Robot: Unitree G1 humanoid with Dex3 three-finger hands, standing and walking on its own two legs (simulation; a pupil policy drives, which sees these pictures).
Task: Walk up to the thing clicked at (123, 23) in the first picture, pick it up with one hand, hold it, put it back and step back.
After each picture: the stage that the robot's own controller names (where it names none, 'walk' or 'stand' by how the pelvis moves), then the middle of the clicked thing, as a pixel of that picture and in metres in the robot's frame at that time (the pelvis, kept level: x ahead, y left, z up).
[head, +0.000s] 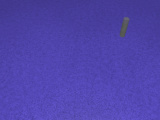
stand; (124, 27) +1.58 -0.54 -0.66
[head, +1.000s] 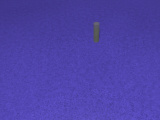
walk; (96, 32) +1.52 -0.06 -0.63
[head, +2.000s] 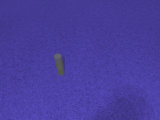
walk; (59, 65) +0.98 +0.26 -0.65
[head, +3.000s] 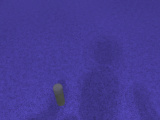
walk; (59, 95) +0.62 +0.21 -0.63
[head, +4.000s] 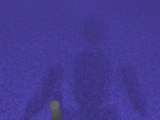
stand; (55, 111) +0.47 +0.17 -0.64
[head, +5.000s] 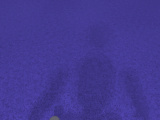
stand; out of the picture +0.42 +0.18 -0.65
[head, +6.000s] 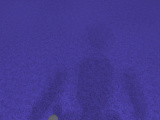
stand; out of the picture +0.43 +0.20 -0.66
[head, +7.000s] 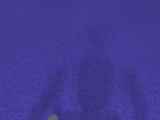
stand; out of the picture +0.43 +0.19 -0.66
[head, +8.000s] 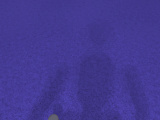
stand; out of the picture +0.43 +0.19 -0.66
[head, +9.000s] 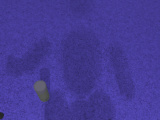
go down; (42, 92) +0.45 +0.20 -0.53
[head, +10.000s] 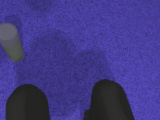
go down; (12, 45) +0.50 +0.25 -0.25
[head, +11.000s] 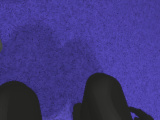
close in; out of the picture +0.49 +0.27 -0.22
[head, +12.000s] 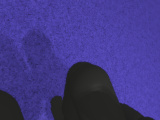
close; out of the picture +0.47 +0.31 -0.16
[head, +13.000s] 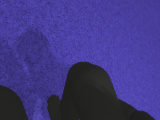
lift; out of the picture +0.44 +0.30 -0.16
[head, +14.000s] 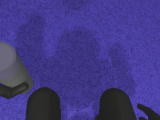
lift; (13, 74) +0.33 +0.22 -0.02
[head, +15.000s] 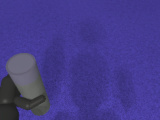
hold; (32, 89) +0.31 +0.16 +0.05
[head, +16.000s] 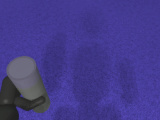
hold; (33, 89) +0.31 +0.16 +0.03
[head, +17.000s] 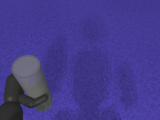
crouch; (36, 87) +0.32 +0.15 +0.03
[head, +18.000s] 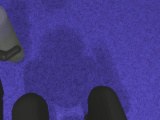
crouch; (5, 40) +0.47 +0.20 -0.04
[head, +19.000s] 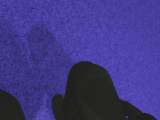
lower; out of the picture +0.44 +0.30 -0.17
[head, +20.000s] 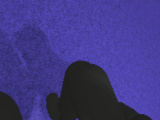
lower; out of the picture +0.46 +0.32 -0.17
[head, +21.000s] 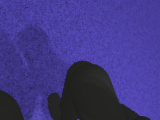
lower; out of the picture +0.45 +0.32 -0.17
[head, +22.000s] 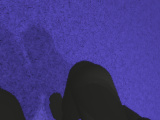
lower; out of the picture +0.45 +0.32 -0.17
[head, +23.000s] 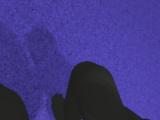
loosen; out of the picture +0.45 +0.28 -0.16
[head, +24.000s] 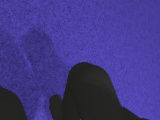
withdraw; out of the picture +0.45 +0.29 -0.18
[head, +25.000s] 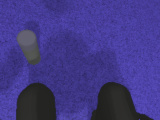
walk; (30, 50) +0.49 +0.22 -0.27
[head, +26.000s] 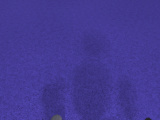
stand; out of the picture +0.42 +0.15 -0.59
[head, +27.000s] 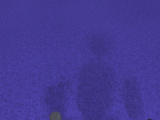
stand; out of the picture +0.43 +0.17 -0.60
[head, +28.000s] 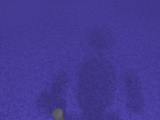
stand; out of the picture +0.43 +0.16 -0.61
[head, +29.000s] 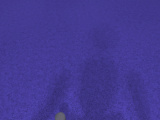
walk; out of the picture +0.44 +0.16 -0.66
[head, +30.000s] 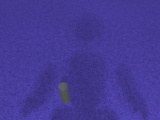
walk; (64, 93) +0.56 +0.14 -0.64
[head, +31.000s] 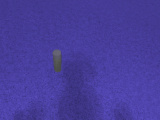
walk; (57, 61) +0.87 +0.15 -0.64
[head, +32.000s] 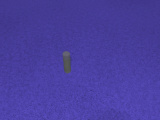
stand; (66, 62) +1.04 +0.15 -0.64
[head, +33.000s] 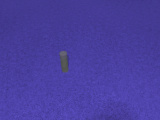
stand; (64, 62) +1.04 +0.17 -0.66
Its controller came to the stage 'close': yes
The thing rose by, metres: 0.68
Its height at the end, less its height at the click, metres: +0.00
